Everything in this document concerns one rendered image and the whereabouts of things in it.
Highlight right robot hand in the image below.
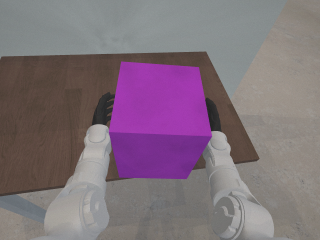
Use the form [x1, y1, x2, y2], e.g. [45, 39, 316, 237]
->
[205, 98, 222, 132]

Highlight left robot upper arm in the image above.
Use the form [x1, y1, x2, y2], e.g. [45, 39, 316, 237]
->
[29, 189, 110, 240]

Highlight carton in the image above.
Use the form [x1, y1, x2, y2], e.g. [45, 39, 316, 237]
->
[109, 61, 212, 179]

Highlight left robot hand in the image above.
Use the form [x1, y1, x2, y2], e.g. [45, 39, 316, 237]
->
[92, 92, 115, 126]

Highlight robot left forearm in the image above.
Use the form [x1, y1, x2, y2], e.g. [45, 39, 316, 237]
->
[44, 124, 112, 234]

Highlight table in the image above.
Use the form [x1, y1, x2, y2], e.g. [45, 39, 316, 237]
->
[0, 51, 260, 224]

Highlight right robot upper arm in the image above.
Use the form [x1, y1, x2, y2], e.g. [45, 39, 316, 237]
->
[211, 195, 293, 240]

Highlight robot right forearm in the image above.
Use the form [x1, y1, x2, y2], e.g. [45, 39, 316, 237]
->
[202, 131, 262, 207]

